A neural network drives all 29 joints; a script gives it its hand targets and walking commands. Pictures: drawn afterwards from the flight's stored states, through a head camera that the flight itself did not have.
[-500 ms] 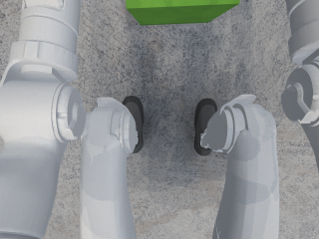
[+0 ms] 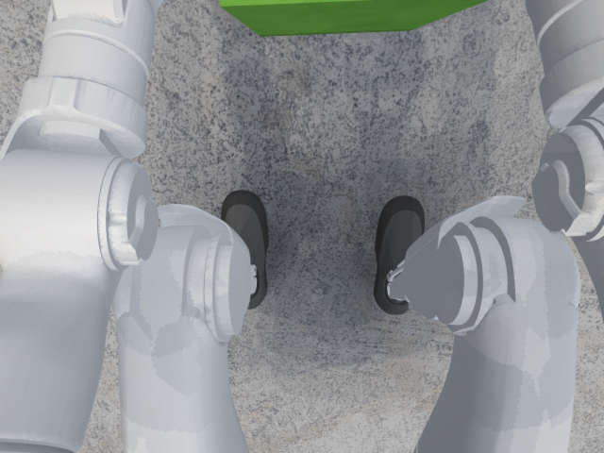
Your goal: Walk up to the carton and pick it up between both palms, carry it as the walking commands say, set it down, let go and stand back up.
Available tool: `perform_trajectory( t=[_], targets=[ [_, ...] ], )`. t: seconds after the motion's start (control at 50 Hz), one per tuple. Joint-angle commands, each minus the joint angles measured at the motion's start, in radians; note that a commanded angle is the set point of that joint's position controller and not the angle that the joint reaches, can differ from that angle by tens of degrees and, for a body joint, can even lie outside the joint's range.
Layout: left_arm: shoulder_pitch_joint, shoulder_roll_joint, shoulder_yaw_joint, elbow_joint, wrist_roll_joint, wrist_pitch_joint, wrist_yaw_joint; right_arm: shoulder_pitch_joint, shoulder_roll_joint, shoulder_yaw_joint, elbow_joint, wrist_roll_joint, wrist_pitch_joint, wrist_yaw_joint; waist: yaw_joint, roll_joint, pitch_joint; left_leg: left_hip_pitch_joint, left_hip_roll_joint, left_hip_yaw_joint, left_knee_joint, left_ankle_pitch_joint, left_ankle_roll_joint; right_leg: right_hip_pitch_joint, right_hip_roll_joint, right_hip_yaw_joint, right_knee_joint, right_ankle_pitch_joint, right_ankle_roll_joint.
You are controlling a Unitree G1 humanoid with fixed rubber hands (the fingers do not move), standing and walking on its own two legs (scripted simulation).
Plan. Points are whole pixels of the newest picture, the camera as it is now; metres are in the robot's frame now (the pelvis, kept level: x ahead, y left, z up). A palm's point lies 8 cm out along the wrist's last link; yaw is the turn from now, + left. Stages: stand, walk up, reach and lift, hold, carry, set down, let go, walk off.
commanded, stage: reach and lift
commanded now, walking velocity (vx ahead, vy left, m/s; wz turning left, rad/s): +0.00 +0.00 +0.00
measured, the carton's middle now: out of the picture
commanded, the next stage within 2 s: none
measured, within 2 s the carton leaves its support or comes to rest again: leaves its support in 1.50 s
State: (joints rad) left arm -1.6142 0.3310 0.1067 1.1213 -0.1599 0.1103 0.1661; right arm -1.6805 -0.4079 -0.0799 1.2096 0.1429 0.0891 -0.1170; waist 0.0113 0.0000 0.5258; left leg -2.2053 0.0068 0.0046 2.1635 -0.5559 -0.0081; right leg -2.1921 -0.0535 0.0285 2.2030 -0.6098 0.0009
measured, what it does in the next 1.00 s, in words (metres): stands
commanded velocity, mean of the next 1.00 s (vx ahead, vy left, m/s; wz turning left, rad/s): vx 0.00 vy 0.00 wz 0.00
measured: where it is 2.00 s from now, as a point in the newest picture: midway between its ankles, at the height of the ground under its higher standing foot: (320, 270)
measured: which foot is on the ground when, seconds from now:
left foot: down 0.00-1.00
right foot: down 0.00-1.00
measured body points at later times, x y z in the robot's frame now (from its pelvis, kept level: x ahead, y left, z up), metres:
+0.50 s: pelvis +0.00 +0.00 +0.00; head +0.39 -0.01 +0.21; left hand +0.58 +0.15 -0.19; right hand +0.59 -0.17 -0.19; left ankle +0.12 +0.12 -0.34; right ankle +0.10 -0.13 -0.34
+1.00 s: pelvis +0.00 +0.00 -0.01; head +0.39 -0.01 +0.20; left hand +0.58 +0.14 -0.19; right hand +0.60 -0.17 -0.19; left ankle +0.12 +0.12 -0.34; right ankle +0.10 -0.13 -0.34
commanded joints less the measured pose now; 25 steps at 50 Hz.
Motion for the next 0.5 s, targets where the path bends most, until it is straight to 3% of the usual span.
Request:
perform_trajectory(
  t=[0.0, 0.02, 0.04, 0.06, 0.08, 0.1, 0.12, 0.14, 0.16, 0.18, 0.2, 0.22, 0.24, 0.26, 0.28, 0.3, 0.32, 0.34, 0.36, 0.38, 0.4, 0.42, 0.44, 0.46, 0.48],
  targets=[
    [-0.429, 0.251, 0.008, -0.154, -0.101, -0.036, 0.008, -0.391, -0.247, -0.015, -0.217, 0.097, -0.036, -0.017, -0.028, -0.017, -1.414, 0.697, -0.047, 0.035, -0.067, 0.392, -0.02, 0.543, 0.088, -0.054, -0.154, 0.376, 0.018],
    [-0.393, 0.242, -0.003, -0.12, -0.09, -0.04, 0.002, -0.351, -0.157, 0.027, -0.168, 0.105, -0.026, -0.011, 0.009, -0.032, -1.485, 0.784, -0.059, 0.034, -0.084, 0.463, -0.026, 0.665, 0.084, -0.06, -0.145, 0.43, 0.031],
    [-0.358, 0.265, 0.013, -0.065, -0.068, -0.036, 0.007, -0.38, -0.156, 0.033, -0.181, 0.134, -0.021, -0.006, 0.034, -0.014, -1.469, 0.79, -0.054, 0.028, -0.099, 0.419, -0.013, 0.576, 0.091, -0.068, -0.152, 0.375, 0.035],
    [-0.356, 0.244, 0.001, -0.083, -0.109, -0.027, 0.0, -0.307, -0.134, 0.071, -0.133, 0.123, -0.024, 0.004, 0.002, -0.092, -1.41, 0.684, -0.06, 0.042, -0.099, 0.388, -0.016, 0.661, 0.09, -0.057, -0.156, 0.392, 0.026],
    [-0.325, 0.192, -0.023, -0.047, -0.108, -0.029, -0.003, -0.335, -0.17, 0.043, -0.157, 0.126, -0.034, 0.001, -0.007, -0.047, -1.412, 0.728, -0.049, 0.048, -0.078, 0.422, -0.025, 0.631, 0.081, -0.066, -0.152, 0.423, 0.034],
    [-0.377, 0.213, 0.003, -0.147, -0.092, -0.044, 0.004, -0.323, -0.192, 0.044, -0.168, 0.096, -0.037, -0.009, -0.022, -0.064, -1.501, 0.769, -0.053, 0.036, -0.068, 0.402, -0.018, 0.656, 0.092, -0.048, -0.138, 0.418, 0.021],
    [-0.425, 0.222, -0.028, -0.221, -0.096, -0.051, 0.013, -0.361, -0.189, 0.008, -0.207, 0.12, -0.045, -0.013, -0.021, 0.0, -1.512, 0.731, -0.063, 0.057, -0.069, 0.449, -0.042, 0.656, 0.083, -0.044, -0.155, 0.461, 0.026],
    [-0.344, 0.241, -0.001, -0.049, -0.084, -0.035, 0.009, -0.352, -0.212, 0.027, -0.166, 0.089, -0.034, -0.015, -0.016, -0.059, -1.486, 0.755, -0.051, 0.029, -0.083, 0.435, -0.018, 0.624, 0.088, -0.059, -0.14, 0.437, 0.045],
    [-0.371, 0.203, -0.036, -0.105, -0.119, -0.034, -0.001, -0.326, -0.185, 0.019, -0.16, 0.106, -0.036, -0.011, -0.036, -0.02, -1.486, 0.799, -0.061, 0.037, -0.085, 0.438, -0.026, 0.624, 0.08, -0.063, -0.153, 0.431, 0.028],
    [-0.352, 0.205, -0.036, -0.105, -0.107, -0.038, 0.001, -0.324, -0.145, -0.005, -0.175, 0.122, -0.029, -0.009, -0.004, 0.028, -1.458, 0.814, -0.053, 0.024, -0.083, 0.479, -0.028, 0.56, 0.085, -0.073, -0.135, 0.414, 0.035],
    [-0.394, 0.198, -0.015, -0.135, -0.118, -0.039, 0.009, -0.355, -0.193, 0.008, -0.153, 0.091, -0.038, -0.009, -0.039, -0.057, -1.441, 0.77, -0.068, 0.024, -0.082, 0.452, -0.018, 0.612, 0.088, -0.081, -0.143, 0.419, 0.03],
    [-0.404, 0.195, -0.003, -0.13, -0.104, -0.034, 0.001, -0.326, -0.182, 0.006, -0.14, 0.089, -0.032, -0.003, -0.026, -0.028, -1.377, 0.724, -0.056, 0.04, -0.086, 0.419, -0.027, 0.606, 0.093, -0.051, -0.159, 0.415, 0.027],
    [-0.4, 0.189, -0.01, -0.17, -0.117, -0.041, 0.001, -0.349, -0.144, 0.031, -0.178, 0.087, -0.032, -0.005, -0.011, -0.093, -1.421, 0.732, -0.073, 0.026, -0.087, 0.461, -0.02, 0.622, 0.094, -0.066, -0.159, 0.435, 0.031],
    [-0.382, 0.153, -0.031, -0.102, -0.13, -0.037, -0.003, -0.396, -0.152, 0.065, -0.177, 0.114, -0.036, 0.0, -0.034, -0.084, -1.449, 0.724, -0.074, 0.054, -0.071, 0.426, -0.02, 0.695, 0.09, -0.058, -0.164, 0.436, 0.035],
    [-0.412, 0.19, -0.023, -0.169, -0.102, -0.041, 0.003, -0.38, -0.139, 0.046, -0.187, 0.128, -0.032, -0.006, 0.007, -0.021, -1.461, 0.722, -0.071, 0.044, -0.073, 0.394, -0.028, 0.665, 0.09, -0.045, -0.135, 0.411, 0.027],
    [-0.387, 0.143, -0.043, -0.084, -0.124, -0.034, -0.002, -0.38, -0.125, 0.051, -0.167, 0.113, -0.029, 0.001, -0.039, -0.059, -1.422, 0.727, -0.063, 0.039, -0.074, 0.427, -0.03, 0.635, 0.084, -0.054, -0.164, 0.434, 0.034],
    [-0.405, 0.141, -0.034, -0.155, -0.117, -0.042, 0.0, -0.372, -0.092, 0.051, -0.226, 0.123, -0.038, 0.003, -0.002, -0.054, -1.435, 0.709, -0.073, 0.023, -0.102, 0.405, -0.012, 0.662, 0.088, -0.057, -0.147, 0.419, 0.029],
    [-0.353, 0.154, 0.01, -0.076, -0.096, -0.04, 0.001, -0.349, -0.143, 0.047, -0.119, 0.093, -0.031, -0.002, 0.009, -0.08, -1.403, 0.672, -0.077, 0.058, -0.099, 0.396, -0.026, 0.664, 0.097, -0.06, -0.161, 0.416, 0.031],
    [-0.373, 0.151, -0.012, -0.095, -0.106, -0.043, -0.007, -0.342, -0.087, 0.039, -0.162, 0.126, -0.032, 0.008, -0.007, -0.042, -1.4, 0.75, -0.073, 0.052, -0.09, 0.41, -0.013, 0.637, 0.101, -0.064, -0.168, 0.403, 0.03],
    [-0.411, 0.148, -0.024, -0.107, -0.11, -0.037, -0.008, -0.357, -0.092, 0.051, -0.143, 0.099, -0.024, 0.009, -0.012, -0.063, -1.382, 0.738, -0.061, 0.02, -0.08, 0.416, -0.016, 0.569, 0.091, -0.075, -0.14, 0.392, 0.027],
    [-0.429, 0.081, -0.066, -0.188, -0.12, -0.041, -0.017, -0.366, -0.04, 0.078, -0.17, 0.111, -0.035, 0.02, -0.022, -0.044, -1.409, 0.72, -0.078, 0.044, -0.088, 0.414, -0.032, 0.64, 0.087, -0.062, -0.17, 0.415, 0.015],
    [-0.405, 0.084, -0.056, -0.142, -0.105, -0.044, -0.019, -0.425, -0.045, 0.089, -0.239, 0.128, -0.034, 0.02, 0.004, -0.045, -1.446, 0.8, -0.067, 0.026, -0.082, 0.468, -0.019, 0.583, 0.094, -0.069, -0.155, 0.437, 0.039],
    [-0.456, 0.066, -0.066, -0.215, -0.14, -0.048, -0.014, -0.356, -0.007, 0.107, -0.151, 0.128, -0.032, 0.039, 0.003, -0.057, -1.428, 0.791, -0.079, 0.049, -0.093, 0.425, -0.031, 0.635, 0.089, -0.066, -0.163, 0.41, 0.018],
    [-0.466, 0.089, -0.03, -0.227, -0.102, -0.053, -0.002, -0.437, -0.085, 0.065, -0.208, 0.12, -0.039, 0.021, 0.023, -0.012, -1.448, 0.763, -0.07, 0.046, -0.087, 0.425, -0.031, 0.647, 0.092, -0.051, -0.143, 0.425, 0.02],
    [-0.408, 0.064, -0.04, -0.117, -0.098, -0.042, -0.01, -0.374, -0.051, 0.073, -0.157, 0.125, -0.036, 0.026, 0.003, -0.032, -1.393, 0.817, -0.071, 0.047, -0.084, 0.463, -0.026, 0.574, 0.108, -0.069, -0.174, 0.406, 0.026]
  ],
)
